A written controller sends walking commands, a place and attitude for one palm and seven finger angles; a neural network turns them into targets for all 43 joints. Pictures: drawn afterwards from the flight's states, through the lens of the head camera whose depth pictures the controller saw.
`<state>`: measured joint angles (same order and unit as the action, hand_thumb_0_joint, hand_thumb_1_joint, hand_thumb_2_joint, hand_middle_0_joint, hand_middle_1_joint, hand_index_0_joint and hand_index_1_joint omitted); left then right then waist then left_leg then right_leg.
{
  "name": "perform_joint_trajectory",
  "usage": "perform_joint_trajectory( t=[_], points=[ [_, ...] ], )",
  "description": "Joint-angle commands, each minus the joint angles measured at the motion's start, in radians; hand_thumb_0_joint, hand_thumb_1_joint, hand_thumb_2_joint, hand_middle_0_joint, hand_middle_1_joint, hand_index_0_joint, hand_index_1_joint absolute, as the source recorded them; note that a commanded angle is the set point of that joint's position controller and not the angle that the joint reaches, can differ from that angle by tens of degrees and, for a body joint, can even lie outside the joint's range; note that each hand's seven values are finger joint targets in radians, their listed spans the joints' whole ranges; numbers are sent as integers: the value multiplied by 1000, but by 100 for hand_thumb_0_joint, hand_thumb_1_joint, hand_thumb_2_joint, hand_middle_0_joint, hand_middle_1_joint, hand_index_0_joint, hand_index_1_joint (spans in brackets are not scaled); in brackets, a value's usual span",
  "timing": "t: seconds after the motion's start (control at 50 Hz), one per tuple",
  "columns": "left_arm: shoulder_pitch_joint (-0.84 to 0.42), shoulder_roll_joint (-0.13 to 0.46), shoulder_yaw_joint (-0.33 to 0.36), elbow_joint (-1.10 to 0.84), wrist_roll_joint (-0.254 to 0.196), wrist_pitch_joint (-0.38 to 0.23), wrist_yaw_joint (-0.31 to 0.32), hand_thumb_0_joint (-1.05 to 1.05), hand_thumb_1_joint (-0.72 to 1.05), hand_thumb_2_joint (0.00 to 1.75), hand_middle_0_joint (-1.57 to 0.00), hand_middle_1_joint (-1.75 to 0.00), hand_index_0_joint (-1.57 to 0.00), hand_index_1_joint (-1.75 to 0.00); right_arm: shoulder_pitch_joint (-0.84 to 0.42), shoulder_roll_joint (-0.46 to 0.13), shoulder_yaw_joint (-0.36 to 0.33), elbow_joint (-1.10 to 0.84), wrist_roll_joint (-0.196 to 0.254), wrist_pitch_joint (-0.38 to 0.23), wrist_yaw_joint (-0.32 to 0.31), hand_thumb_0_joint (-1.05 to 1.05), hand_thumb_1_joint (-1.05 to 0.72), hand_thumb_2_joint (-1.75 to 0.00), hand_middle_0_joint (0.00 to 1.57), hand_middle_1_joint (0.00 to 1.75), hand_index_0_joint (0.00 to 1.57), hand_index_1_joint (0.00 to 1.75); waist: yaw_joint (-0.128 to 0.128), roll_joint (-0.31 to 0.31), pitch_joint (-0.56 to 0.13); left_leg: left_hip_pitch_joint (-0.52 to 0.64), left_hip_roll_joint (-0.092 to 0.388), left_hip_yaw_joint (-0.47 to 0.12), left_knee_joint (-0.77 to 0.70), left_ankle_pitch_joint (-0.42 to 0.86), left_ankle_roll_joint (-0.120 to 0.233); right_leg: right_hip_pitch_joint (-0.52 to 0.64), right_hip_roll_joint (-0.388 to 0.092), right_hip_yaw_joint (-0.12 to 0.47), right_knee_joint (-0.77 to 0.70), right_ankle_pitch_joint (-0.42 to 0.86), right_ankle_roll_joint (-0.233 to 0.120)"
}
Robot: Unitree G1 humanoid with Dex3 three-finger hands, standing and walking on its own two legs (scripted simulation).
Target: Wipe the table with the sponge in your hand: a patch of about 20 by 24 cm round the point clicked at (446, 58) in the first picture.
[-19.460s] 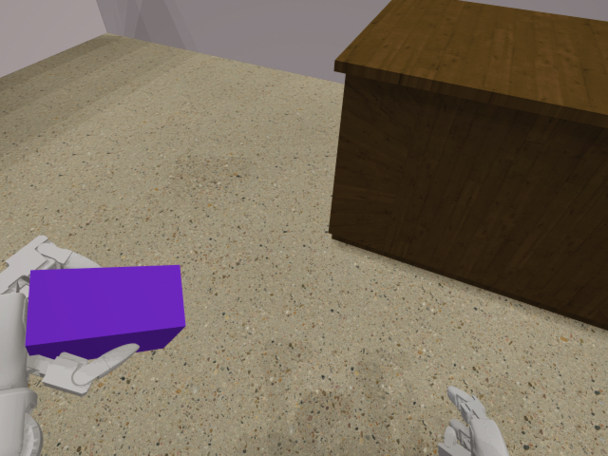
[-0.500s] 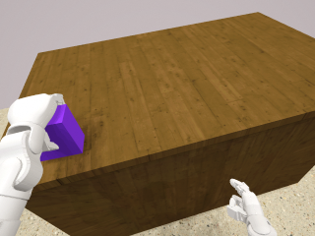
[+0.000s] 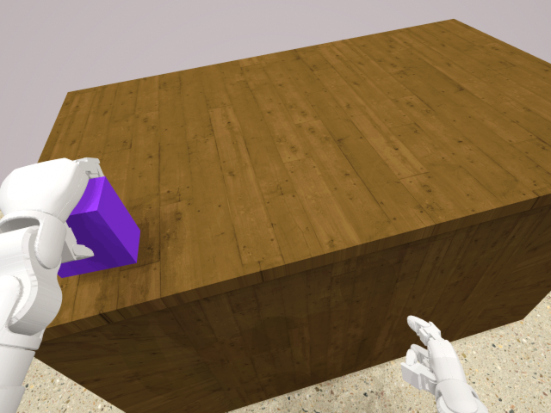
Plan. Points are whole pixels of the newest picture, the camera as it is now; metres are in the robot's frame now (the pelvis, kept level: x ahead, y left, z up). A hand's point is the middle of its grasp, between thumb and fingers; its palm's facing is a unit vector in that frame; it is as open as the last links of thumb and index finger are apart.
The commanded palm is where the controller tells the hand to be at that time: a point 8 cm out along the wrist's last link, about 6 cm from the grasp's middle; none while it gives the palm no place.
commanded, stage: move the sponge above the wiping area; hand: left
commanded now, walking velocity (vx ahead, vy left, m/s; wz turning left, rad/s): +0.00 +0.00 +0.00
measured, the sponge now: (89, 237) +0.28 +0.32 +0.13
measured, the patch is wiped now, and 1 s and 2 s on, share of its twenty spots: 0.00 0.00 0.00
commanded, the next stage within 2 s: lower the sponge onto the table in 1.00 s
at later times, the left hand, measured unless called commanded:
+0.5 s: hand (70, 206) +0.28 +0.32 +0.19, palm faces +0.13 -0.01 -0.99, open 10.1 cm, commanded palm +0.23 +0.32 +0.26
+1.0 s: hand (58, 213) +0.26 +0.32 +0.20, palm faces +0.13 -0.01 -0.99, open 10.1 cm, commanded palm +0.21 +0.32 +0.26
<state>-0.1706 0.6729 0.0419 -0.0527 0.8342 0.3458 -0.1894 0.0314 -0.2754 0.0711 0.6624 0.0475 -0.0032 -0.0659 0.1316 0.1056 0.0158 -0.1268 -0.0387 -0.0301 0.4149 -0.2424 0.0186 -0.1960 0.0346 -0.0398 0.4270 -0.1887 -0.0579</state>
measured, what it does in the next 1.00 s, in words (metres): stands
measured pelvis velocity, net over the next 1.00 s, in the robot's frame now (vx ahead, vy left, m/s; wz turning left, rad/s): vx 0.00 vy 0.00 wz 0.00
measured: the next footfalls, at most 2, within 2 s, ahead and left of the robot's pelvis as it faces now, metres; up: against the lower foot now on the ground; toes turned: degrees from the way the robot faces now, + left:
none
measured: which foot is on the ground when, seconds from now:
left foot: down 0.00-1.00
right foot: down 0.00-1.00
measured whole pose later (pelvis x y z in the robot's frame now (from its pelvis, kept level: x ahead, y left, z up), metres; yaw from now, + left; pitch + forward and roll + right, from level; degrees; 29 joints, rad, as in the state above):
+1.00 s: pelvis +0.00 +0.00 +0.00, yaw +0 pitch -3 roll +1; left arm -0.14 0.69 0.05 -0.16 0.82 0.45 -0.21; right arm 0.01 -0.27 0.08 0.65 0.05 0.02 -0.05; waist 0.14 0.11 0.00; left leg -0.12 -0.04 -0.03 0.41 -0.24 0.02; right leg -0.19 0.03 -0.04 0.42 -0.19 -0.06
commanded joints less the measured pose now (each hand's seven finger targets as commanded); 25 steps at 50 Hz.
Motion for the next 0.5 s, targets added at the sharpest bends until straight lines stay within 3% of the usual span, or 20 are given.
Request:
perform_joint_trajectory(
  t=[0.0,0.02,0.04,0.06,0.1,0.12,0.14,0.18,0.2,0.22,0.24,0.28,0.3,0.32,0.34,0.4,0.42,0.48],
  points=[
    [-255,319,212,-181,23,24,46,0,10,130,-120,-160,-120,-160,-201,-96,-36,-172,0,-48,4,0,-90,-90,20,30,20,30,16,-40,-253,-46,3,-11,-41,260,11,183,-49,74,-44,146,-8],
    [-254,330,223,-209,24,33,40,0,10,130,-120,-160,-120,-160,-246,-87,-27,-194,14,-56,6,0,-90,-90,20,30,20,30,18,-34,-259,-40,5,-18,-31,255,13,179,-41,113,-42,138,-20],
    [-263,315,203,-198,25,38,37,0,10,130,-120,-160,-120,-160,-208,-97,-30,-180,2,-49,6,0,-90,-90,20,30,20,30,10,-35,-271,-49,2,-7,-32,261,14,189,-53,80,-37,147,-10],
    [-238,280,175,-189,16,45,27,0,10,130,-120,-160,-120,-160,-210,-92,-32,-179,8,-43,7,0,-90,-90,20,30,20,30,4,-39,-235,-49,5,-9,-41,244,13,166,-49,72,-48,130,-4],
    [-239,297,179,-220,18,47,17,0,10,130,-120,-160,-120,-160,-216,-97,-32,-184,8,-38,6,0,-90,-90,20,30,20,30,8,-31,-239,-44,3,-13,-45,233,17,158,-46,64,-49,114,-2],
    [-293,287,159,-267,25,48,12,0,10,130,-120,-160,-120,-160,-264,-82,-19,-208,23,-50,3,0,-90,-90,20,30,20,30,0,-4,-243,-25,6,-18,-39,222,18,141,-36,100,-51,92,-15],
    [-306,281,150,-235,28,46,15,0,10,130,-120,-160,-120,-160,-210,-91,-24,-188,7,-49,0,0,-90,-90,20,30,20,30,-3,-26,-251,-35,5,-13,-41,223,17,149,-48,66,-49,88,-7],
    [-313,266,128,-217,32,40,12,0,10,130,-120,-160,-120,-160,-205,-95,-29,-181,9,-45,-5,0,-90,-90,20,30,20,30,-9,-43,-224,-29,5,-20,-55,210,20,134,-39,57,-63,75,-3],
    [-335,277,132,-229,38,35,14,0,10,130,-120,-160,-120,-160,-208,-94,-29,-177,10,-44,-7,0,-90,-90,20,30,20,30,-8,-20,-229,-23,5,-20,-58,209,19,131,-38,55,-65,67,-4],
    [-386,291,137,-275,46,33,16,0,10,130,-120,-160,-120,-160,-254,-80,-16,-204,21,-60,-11,0,-90,-90,20,30,20,30,-4,9,-246,-9,8,-29,-55,197,20,130,-33,94,-64,45,-20],
    [-424,307,144,-254,58,26,28,0,10,130,-120,-160,-120,-160,-202,-90,-22,-180,4,-60,-12,0,-90,-90,20,30,20,30,-5,1,-282,-8,2,-20,-54,225,19,155,-41,66,-54,63,-16],
    [-375,273,130,-224,51,22,32,0,10,130,-120,-160,-120,-160,-202,-87,-28,-173,3,-56,-10,0,-90,-90,20,30,20,30,2,-19,-250,-12,5,-26,-67,235,16,154,-36,57,-63,80,-14],
    [-362,302,160,-222,51,23,36,0,10,130,-120,-160,-120,-160,-201,-89,-30,-169,2,-53,-8,0,-90,-90,20,30,20,30,10,-28,-267,-12,3,-23,-64,243,16,168,-38,61,-60,93,-12],
    [-395,332,183,-261,57,29,40,0,10,130,-120,-160,-120,-160,-249,-81,-17,-192,14,-63,-6,0,-90,-90,20,30,20,30,16,16,-278,-8,6,-33,-60,247,14,176,-32,106,-55,96,-31],
    [-395,325,183,-235,59,35,47,0,10,130,-120,-160,-120,-160,-209,-87,-22,-174,-1,-58,-2,0,-90,-90,20,30,20,30,18,-4,-295,-24,1,-23,-61,275,11,201,-43,72,-43,120,-24],
    [-289,285,173,-235,36,65,41,0,10,130,-120,-160,-120,-160,-226,-85,-27,-175,4,-39,13,0,-90,-90,20,30,20,30,29,-8,-270,-30,5,-18,-64,303,7,197,-41,60,-45,155,-15],
    [-318,287,171,-266,38,78,36,0,10,130,-120,-160,-120,-160,-274,-75,-15,-199,19,-47,16,0,-90,-90,20,30,20,30,26,8,-266,-28,9,-27,-60,287,7,186,-33,97,-44,141,-29],
    [-211,279,175,-228,27,108,19,0,10,130,-120,-160,-120,-160,-229,-93,-29,-183,6,-25,21,0,-90,-90,20,30,20,30,29,-60,-256,-47,9,-13,-56,288,11,195,-42,63,-40,163,-9]
  ],
)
